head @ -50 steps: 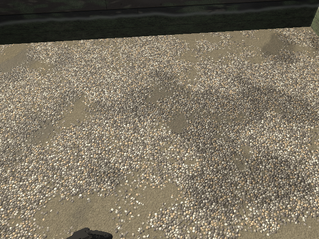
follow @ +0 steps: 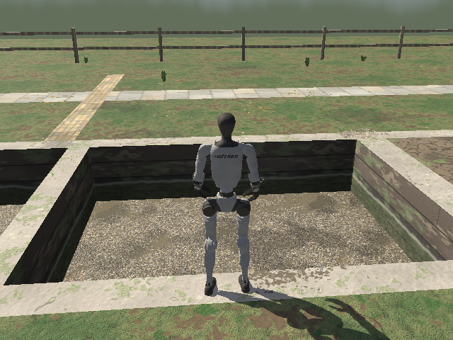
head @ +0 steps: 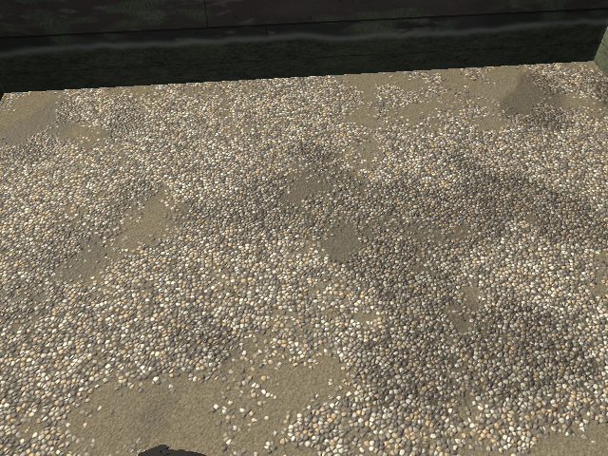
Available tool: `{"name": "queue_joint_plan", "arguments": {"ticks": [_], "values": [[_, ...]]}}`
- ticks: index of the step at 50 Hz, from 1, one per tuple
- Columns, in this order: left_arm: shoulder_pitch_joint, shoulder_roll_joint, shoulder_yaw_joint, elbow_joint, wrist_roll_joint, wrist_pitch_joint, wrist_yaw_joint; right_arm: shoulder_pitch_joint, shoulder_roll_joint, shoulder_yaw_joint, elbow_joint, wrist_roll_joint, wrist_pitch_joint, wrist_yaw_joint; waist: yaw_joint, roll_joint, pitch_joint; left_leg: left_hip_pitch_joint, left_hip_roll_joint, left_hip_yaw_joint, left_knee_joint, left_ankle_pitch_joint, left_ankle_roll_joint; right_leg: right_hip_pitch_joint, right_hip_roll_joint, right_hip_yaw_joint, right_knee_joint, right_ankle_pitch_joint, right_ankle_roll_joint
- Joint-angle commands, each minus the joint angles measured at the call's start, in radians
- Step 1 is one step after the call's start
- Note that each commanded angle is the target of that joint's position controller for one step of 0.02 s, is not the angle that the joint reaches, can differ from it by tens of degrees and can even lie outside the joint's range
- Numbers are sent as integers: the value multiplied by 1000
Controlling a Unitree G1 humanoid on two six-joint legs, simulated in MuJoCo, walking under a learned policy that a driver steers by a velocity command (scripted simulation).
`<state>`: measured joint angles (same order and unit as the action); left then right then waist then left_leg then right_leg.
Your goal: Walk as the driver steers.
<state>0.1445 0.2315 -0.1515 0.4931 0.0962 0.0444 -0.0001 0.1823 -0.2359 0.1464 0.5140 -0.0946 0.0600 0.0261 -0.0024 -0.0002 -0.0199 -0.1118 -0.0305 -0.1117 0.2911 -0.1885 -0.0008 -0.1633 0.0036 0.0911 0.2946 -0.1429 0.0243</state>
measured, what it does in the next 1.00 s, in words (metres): stands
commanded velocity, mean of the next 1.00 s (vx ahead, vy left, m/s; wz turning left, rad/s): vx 0.50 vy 0.00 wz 0.00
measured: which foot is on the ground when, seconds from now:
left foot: down 0.00-1.00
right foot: down 0.00-1.00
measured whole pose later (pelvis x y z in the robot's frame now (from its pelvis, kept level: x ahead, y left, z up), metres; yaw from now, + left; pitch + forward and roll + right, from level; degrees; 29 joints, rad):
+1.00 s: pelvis +0.00 +0.00 +0.00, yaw +0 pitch +1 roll +0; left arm 0.15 0.23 -0.15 0.50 0.09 0.05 0.00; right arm 0.19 -0.23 0.14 0.52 -0.09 0.06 0.03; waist 0.00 0.00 -0.02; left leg -0.11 -0.03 -0.12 0.28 -0.18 0.00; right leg -0.16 0.00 0.10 0.28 -0.14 0.03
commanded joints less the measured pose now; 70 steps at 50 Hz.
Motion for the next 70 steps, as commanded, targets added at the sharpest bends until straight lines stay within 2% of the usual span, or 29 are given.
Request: {"name": "queue_joint_plan", "arguments": {"ticks": [1,3,4,5,8,11,13,14,15,20,21,22,25,26,27,28,34,35,36,37,43,44,45,46,48,51,64,66,70], "values": [[-78,76,26,-100,0,-17,2,-54,-76,-25,-92,-4,-18,0,-4,-1,-68,-3,72,-68,-32,172,28,39,-58,59,-22,159,-26],[-45,85,32,-75,4,-16,6,-57,-96,-33,-76,9,-12,-9,15,2,-100,4,64,-77,-48,113,30,78,-52,50,-25,107,-26],[-47,90,33,-74,0,-17,6,-60,-97,-34,-78,13,-10,-11,13,2,-75,-7,63,-75,-57,90,29,67,-52,50,-27,90,-27],[-81,79,28,-98,-5,-18,2,-63,-74,-26,-95,1,-14,-4,-4,-1,-35,-14,68,-66,-41,142,27,20,-56,58,-29,134,-26],[-76,75,26,-99,0,-18,2,-53,-76,-26,-91,-5,-17,-1,-5,-1,-71,3,70,-67,-29,183,28,38,-57,58,-22,171,-25],[-73,75,26,-100,1,-17,3,-52,-77,-25,-91,-4,-19,0,-3,1,-79,0,72,-69,-30,183,29,49,-57,59,-20,167,-24],[-43,91,33,-73,0,-16,6,-60,-96,-34,-77,14,-10,-11,14,3,-74,-8,63,-76,-58,93,29,68,-52,51,-28,91,-26],[-77,80,28,-98,-4,-17,2,-63,-74,-26,-94,1,-14,-4,-3,0,-34,-14,68,-67,-43,144,27,21,-56,59,-30,134,-25],[-76,76,27,-96,-2,-17,2,-57,-73,-25,-90,-4,-15,-2,-4,-4,-52,-2,70,-69,-38,164,29,26,-57,60,-30,151,-26],[-72,75,26,-100,2,-16,3,-51,-77,-25,-90,-3,-18,0,-3,0,-79,1,72,-70,-32,184,30,49,-57,59,-22,166,-23],[-40,86,32,-73,4,-15,7,-54,-96,-33,-73,10,-12,-9,16,2,-102,5,64,-79,-51,117,32,83,-52,51,-26,108,-24],[-73,79,27,-100,-2,-16,3,-58,-76,-25,-94,1,-16,-3,-3,1,-49,-13,70,-68,-40,157,29,34,-56,59,-27,143,-23],[-72,76,26,-99,1,-16,3,-51,-76,-25,-90,-3,-18,0,-3,-1,-72,-1,71,-70,-33,179,30,43,-57,60,-24,163,-23],[-40,85,32,-73,4,-15,7,-55,-95,-33,-73,9,-12,-9,15,1,-99,6,63,-79,-52,114,32,78,-51,51,-29,106,-24],[-42,89,33,-72,0,-16,7,-58,-95,-34,-75,14,-9,-12,13,0,-74,-5,62,-77,-60,91,31,67,-51,51,-31,89,-25],[-77,78,28,-97,-5,-18,3,-60,-73,-26,-92,1,-13,-4,-4,-2,-34,-12,67,-68,-45,142,29,20,-55,60,-33,132,-24],[-70,74,26,-99,1,-16,4,-50,-76,-25,-88,-3,-18,-1,-3,1,-78,1,71,-71,-34,183,30,49,-56,60,-24,166,-23],[-38,85,32,-72,4,-14,8,-53,-96,-33,-71,10,-12,-9,16,3,-102,6,63,-79,-53,117,32,84,-51,52,-28,108,-24],[-40,90,34,-72,0,-15,7,-58,-95,-34,-74,14,-9,-12,14,3,-73,-6,61,-77,-61,93,30,69,-51,52,-32,91,-24],[-75,79,28,-96,-5,-17,3,-60,-73,-26,-91,1,-13,-5,-3,-1,-33,-13,67,-68,-46,144,28,22,-55,61,-34,134,-24],[-69,74,26,-98,1,-16,4,-49,-76,-25,-87,-3,-18,-1,-3,0,-78,2,71,-71,-35,184,30,49,-56,61,-26,167,-22],[-37,85,32,-72,4,-14,8,-52,-96,-33,-70,10,-12,-9,16,3,-102,7,63,-80,-54,117,32,84,-51,53,-30,108,-23],[-39,90,34,-71,0,-15,8,-57,-95,-34,-73,14,-9,-12,14,2,-72,-6,61,-77,-62,93,30,69,-50,53,-33,91,-24],[-74,78,28,-96,-5,-16,3,-59,-73,-26,-90,1,-13,-5,-3,-1,-33,-13,67,-68,-47,144,28,22,-54,61,-35,134,-24],[-70,75,27,-96,-1,-16,3,-48,-74,-26,-86,-4,-16,-2,-5,-4,-61,4,69,-70,-37,177,30,34,-56,62,-31,165,-24],[-16,87,36,-63,-12,-14,2,11,-89,-37,-50,10,-13,0,-4,-3,-82,30,78,-79,-50,202,42,69,-64,70,-41,186,-35],[93,85,82,48,-53,-2,1,145,-89,-85,70,52,10,-17,-1,-3,-1,49,71,-76,-113,171,60,47,-55,63,-93,110,-51],[124,98,92,71,-60,-2,12,170,-77,-86,90,57,16,-27,-8,-38,16,31,69,-72,-123,214,53,60,-47,58,-97,150,-52],[166,88,98,93,-67,0,24,213,-82,-92,129,61,17,-35,-4,5,0,41,62,-60,-128,246,41,87,-45,55,-94,176,-58]]}}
